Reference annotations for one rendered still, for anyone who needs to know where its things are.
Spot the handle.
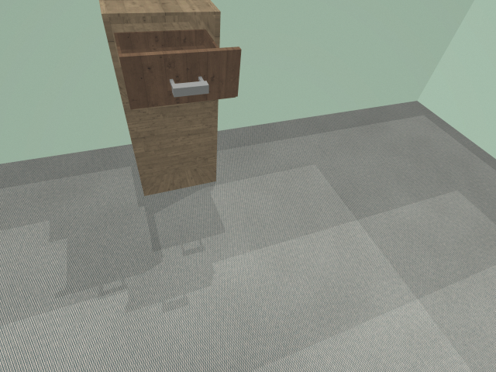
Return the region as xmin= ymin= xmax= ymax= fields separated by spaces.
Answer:
xmin=170 ymin=77 xmax=209 ymax=97

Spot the drawer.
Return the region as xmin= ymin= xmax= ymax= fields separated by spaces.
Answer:
xmin=114 ymin=29 xmax=241 ymax=109

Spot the cabinet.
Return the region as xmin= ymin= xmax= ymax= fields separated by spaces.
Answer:
xmin=99 ymin=0 xmax=221 ymax=196

